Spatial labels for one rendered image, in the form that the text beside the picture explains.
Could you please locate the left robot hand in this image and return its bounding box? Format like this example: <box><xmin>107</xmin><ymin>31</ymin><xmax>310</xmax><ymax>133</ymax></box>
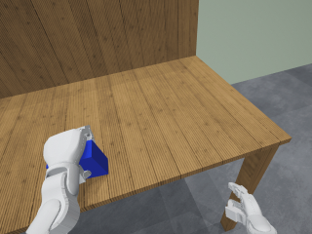
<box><xmin>43</xmin><ymin>125</ymin><xmax>96</xmax><ymax>184</ymax></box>

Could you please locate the right robot hand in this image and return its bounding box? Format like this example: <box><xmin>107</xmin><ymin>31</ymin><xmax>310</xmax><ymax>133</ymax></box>
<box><xmin>225</xmin><ymin>182</ymin><xmax>262</xmax><ymax>228</ymax></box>

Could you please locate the table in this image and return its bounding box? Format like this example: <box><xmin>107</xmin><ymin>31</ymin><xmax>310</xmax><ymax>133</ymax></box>
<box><xmin>0</xmin><ymin>0</ymin><xmax>292</xmax><ymax>234</ymax></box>

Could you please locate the right robot forearm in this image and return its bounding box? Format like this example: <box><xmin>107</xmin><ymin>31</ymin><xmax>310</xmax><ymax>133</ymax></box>
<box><xmin>246</xmin><ymin>214</ymin><xmax>277</xmax><ymax>234</ymax></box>

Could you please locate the left robot forearm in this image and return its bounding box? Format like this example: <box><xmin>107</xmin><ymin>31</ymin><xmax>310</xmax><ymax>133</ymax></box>
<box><xmin>25</xmin><ymin>163</ymin><xmax>80</xmax><ymax>234</ymax></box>

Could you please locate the sponge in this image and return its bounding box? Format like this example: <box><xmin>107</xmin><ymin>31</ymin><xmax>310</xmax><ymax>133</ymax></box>
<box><xmin>46</xmin><ymin>139</ymin><xmax>108</xmax><ymax>178</ymax></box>

